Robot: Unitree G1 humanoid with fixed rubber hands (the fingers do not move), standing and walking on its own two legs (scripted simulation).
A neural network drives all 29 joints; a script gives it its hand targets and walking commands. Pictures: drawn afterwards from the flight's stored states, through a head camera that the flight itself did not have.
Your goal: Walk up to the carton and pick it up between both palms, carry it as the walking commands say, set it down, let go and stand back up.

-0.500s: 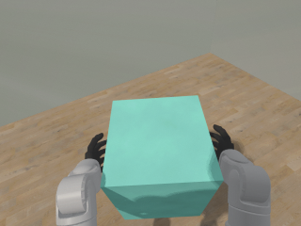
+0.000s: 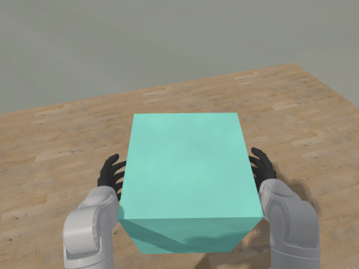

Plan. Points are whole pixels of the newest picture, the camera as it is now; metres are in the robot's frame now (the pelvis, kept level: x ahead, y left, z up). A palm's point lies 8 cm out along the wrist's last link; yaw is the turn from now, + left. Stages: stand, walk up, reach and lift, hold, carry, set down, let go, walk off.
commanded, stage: carry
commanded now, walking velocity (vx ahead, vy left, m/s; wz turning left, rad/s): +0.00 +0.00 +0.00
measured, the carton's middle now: (185, 188) +0.31 +0.02 +0.03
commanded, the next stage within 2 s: none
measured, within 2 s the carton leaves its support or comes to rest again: neither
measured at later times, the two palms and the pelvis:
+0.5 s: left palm (111, 248) +0.16 +0.14 +0.08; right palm (292, 239) +0.19 -0.16 +0.08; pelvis -0.09 -0.02 -0.01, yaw -3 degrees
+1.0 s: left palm (210, 248) +0.17 -0.03 +0.06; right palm out of the picture +0.10 -0.32 +0.07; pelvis -0.14 -0.10 -0.01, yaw -13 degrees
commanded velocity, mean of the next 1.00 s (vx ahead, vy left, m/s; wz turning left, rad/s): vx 0.00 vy -0.10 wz -0.30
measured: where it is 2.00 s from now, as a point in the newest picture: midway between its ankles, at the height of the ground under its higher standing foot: outside the picture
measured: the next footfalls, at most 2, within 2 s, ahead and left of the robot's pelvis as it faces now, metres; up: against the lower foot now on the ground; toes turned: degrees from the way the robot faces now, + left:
left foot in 1.06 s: -0.14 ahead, +0.02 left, +0.00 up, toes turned -8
right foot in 1.26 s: -0.11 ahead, -0.25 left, +0.00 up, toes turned -16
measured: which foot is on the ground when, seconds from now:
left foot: down 0.00-0.64, up 0.66-1.00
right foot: down 0.00-1.00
